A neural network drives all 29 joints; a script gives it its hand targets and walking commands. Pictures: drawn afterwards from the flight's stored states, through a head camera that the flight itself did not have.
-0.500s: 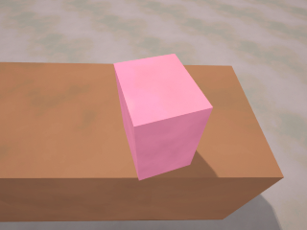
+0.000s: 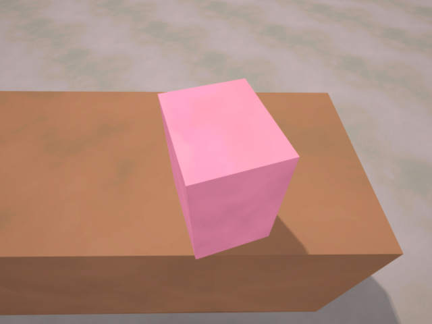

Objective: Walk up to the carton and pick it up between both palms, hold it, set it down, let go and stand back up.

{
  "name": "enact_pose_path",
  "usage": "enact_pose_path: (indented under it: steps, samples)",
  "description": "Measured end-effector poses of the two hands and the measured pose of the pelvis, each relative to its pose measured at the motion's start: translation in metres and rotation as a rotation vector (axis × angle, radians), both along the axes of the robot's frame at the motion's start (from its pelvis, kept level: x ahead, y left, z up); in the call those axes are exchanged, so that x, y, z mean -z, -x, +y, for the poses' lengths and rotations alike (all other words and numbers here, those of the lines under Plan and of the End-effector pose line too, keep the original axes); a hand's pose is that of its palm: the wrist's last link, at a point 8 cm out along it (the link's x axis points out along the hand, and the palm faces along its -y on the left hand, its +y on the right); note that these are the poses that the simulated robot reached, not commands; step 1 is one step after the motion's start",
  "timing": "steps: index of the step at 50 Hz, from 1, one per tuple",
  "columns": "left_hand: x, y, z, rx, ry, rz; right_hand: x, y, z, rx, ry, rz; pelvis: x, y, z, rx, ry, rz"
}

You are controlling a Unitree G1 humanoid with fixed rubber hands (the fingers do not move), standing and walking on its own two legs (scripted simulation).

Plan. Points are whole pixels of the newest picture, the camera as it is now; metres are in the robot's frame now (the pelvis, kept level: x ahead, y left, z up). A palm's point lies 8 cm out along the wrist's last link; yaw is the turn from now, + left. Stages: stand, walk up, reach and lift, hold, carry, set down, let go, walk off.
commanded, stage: stand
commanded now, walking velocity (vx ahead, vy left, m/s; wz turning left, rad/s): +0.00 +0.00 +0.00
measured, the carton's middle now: (219, 172) +0.40 +0.00 +0.03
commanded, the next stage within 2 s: none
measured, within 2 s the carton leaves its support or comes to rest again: neither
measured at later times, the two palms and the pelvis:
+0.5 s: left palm out of the picture +0.00 +0.23 -0.15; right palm out of the picture +0.00 -0.23 -0.14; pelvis +0.00 +0.00 +0.00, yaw +0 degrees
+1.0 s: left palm out of the picture +0.01 +0.25 -0.14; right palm out of the picture +0.01 -0.24 -0.13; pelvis +0.00 +0.01 +0.00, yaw +0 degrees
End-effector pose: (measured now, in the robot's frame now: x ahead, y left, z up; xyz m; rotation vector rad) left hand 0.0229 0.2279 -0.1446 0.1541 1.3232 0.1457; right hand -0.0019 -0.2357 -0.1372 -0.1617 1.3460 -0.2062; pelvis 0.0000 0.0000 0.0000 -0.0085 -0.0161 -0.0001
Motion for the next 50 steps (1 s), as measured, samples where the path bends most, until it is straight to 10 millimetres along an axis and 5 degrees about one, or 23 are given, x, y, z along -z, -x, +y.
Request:
enact_pose_path:
  steps: [12, 29, 50]
  samples:
    - [-0.001, -0.004, 0.000, -0.001, -0.006, -0.008, 0.002, 0.003, 0.005, -0.005, -0.014, 0.020, -0.001, -0.001, 0.000, -0.003, -0.002, -0.006]
    - [-0.001, 0.022, 0.008, -0.013, -0.016, 0.059, -0.001, 0.001, 0.002, -0.009, 0.004, 0.016, -0.002, 0.001, 0.003, -0.003, -0.001, -0.011]
    - [-0.003, 0.009, 0.018, -0.003, -0.032, 0.017, -0.003, -0.007, -0.002, -0.021, 0.020, -0.012, -0.002, 0.002, 0.007, -0.005, 0.001, -0.022]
